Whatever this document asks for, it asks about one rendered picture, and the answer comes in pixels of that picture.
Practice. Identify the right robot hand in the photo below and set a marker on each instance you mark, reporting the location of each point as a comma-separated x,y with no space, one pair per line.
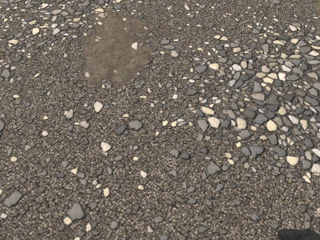
298,234

